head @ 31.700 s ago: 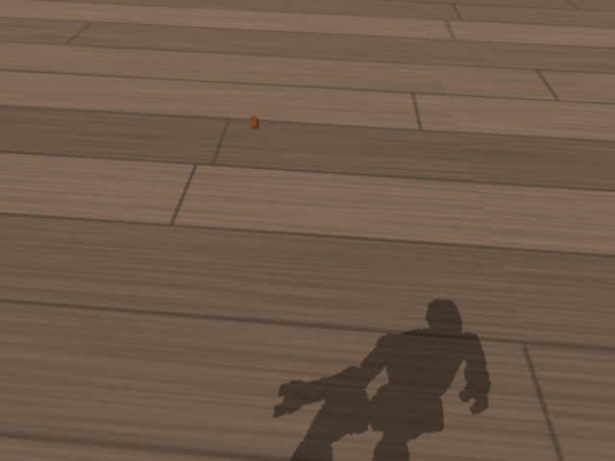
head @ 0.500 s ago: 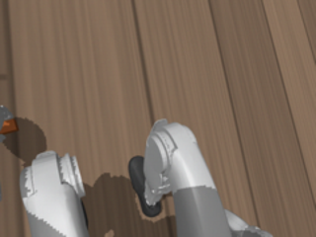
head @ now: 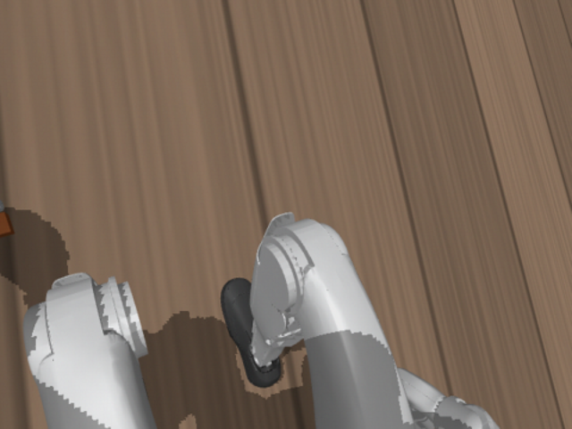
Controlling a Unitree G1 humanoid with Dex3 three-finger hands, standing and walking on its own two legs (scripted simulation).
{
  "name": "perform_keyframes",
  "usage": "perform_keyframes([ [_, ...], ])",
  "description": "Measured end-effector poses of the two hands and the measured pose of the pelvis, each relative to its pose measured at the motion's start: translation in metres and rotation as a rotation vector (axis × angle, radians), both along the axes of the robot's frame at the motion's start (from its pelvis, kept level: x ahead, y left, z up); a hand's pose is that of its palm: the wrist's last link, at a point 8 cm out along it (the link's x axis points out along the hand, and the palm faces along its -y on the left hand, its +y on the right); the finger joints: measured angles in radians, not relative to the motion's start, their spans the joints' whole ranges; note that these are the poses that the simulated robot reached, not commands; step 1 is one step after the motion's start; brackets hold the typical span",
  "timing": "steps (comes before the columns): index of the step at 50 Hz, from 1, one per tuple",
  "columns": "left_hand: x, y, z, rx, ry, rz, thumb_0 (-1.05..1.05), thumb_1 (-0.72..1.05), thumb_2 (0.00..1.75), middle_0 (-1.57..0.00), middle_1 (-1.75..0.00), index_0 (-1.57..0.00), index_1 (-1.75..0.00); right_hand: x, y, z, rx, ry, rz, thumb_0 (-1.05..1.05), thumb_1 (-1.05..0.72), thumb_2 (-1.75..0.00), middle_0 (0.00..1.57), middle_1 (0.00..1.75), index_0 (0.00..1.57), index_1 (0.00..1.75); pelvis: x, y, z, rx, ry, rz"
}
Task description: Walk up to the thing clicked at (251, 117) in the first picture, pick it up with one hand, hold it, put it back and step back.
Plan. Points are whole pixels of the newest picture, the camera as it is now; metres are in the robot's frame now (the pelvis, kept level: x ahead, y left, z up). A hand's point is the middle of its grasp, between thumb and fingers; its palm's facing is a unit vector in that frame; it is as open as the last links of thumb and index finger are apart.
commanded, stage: open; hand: left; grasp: from above
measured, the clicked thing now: out of the picture +0.41 +0.29 -0.29
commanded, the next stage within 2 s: withdraw in 0.80 s
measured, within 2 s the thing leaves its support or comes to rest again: neither
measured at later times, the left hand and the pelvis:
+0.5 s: hand out of the picture +0.39 +0.28 -0.25, palm faces -0.44 -0.14 -0.89, open 10.0 cm; pelvis +0.00 +0.00 +0.00, yaw +0 degrees
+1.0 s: hand out of the picture +0.39 +0.28 -0.25, palm faces -0.44 -0.15 -0.89, open 10.9 cm; pelvis +0.00 +0.00 +0.00, yaw +0 degrees
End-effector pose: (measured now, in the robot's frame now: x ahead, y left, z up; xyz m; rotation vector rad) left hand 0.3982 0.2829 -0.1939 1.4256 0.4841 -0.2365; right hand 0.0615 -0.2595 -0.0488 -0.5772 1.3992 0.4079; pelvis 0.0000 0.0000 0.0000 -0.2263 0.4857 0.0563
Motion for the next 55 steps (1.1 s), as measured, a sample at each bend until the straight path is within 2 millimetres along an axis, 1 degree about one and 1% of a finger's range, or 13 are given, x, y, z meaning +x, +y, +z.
perform_keyframes([
  [4, 0.0, 0.0, 0.0, -0.004, 0.0, 0.003, -0.01, 0.45, 0.18, -1.07, -0.12, -1.01, -0.12, -0.001, -0.001, 0.001, -0.001, 0.0, 0.001, 0.0, -0.91, -0.9, 0.2, 0.3, 0.19, 0.3, -0.001, 0.0, 0.0, -0.001, -0.003, -0.001],
  [16, -0.003, 0.0, -0.001, -0.004, 0.004, -0.003, 0.0, 0.23, 0.39, -0.93, -0.35, -0.77, -0.31, -0.004, 0.001, 0.002, 0.005, -0.001, 0.003, 0.0, -0.91, -0.91, 0.2, 0.3, 0.19, 0.3, -0.002, 0.001, 0.0, -0.004, -0.01, -0.003],
  [28, -0.005, -0.001, -0.002, -0.002, 0.002, -0.008, 0.0, 0.07, 0.52, -0.82, -0.52, -0.61, -0.45, -0.001, 0.0, 0.004, 0.006, -0.006, 0.005, 0.0, -0.91, -0.9, 0.2, 0.3, 0.19, 0.3, -0.001, 0.001, 0.001, -0.003, -0.006, -0.003],
  [36, -0.005, -0.001, -0.003, -0.007, 0.003, 0.005, 0.0, 0.01, 0.57, -0.76, -0.61, -0.55, -0.51, 0.002, -0.001, 0.004, 0.005, -0.016, 0.006, 0.0, -0.9, -0.9, 0.2, 0.3, 0.19, 0.3, -0.001, 0.001, 0.0, -0.003, -0.009, -0.002],
  [49, -0.006, 0.0, -0.004, -0.008, 0.006, -0.003, 0.0, -0.01, 0.6, -0.69, -0.7, -0.51, -0.58, -0.002, -0.002, 0.004, 0.003, 0.0, -0.004, 0.0, -0.9, -0.9, 0.2, 0.3, 0.19, 0.3, -0.001, 0.0, 0.001, -0.003, -0.006, -0.002],
  [52, 0.0, 0.002, 0.0, -0.002, -0.018, 0.006, 0.0, -0.01, 0.59, -0.64, -0.68, -0.51, -0.58, -0.003, -0.002, 0.004, 0.004, -0.001, -0.009, 0.0, -0.91, -0.9, 0.2, 0.3, 0.19, 0.3, -0.001, 0.0, 0.0, -0.002, -0.006, -0.001],
  [55, 0.012, 0.008, 0.01, 0.0, -0.069, 0.036, 0.0, -0.01, 0.59, -0.6, -0.65, -0.53, -0.57, -0.004, -0.005, 0.004, 0.003, -0.007, -0.03, 0.0, -0.91, -0.9, 0.2, 0.3, 0.19, 0.3, 0.001, 0.0, 0.0, 0.001, 0.001, 0.001],
])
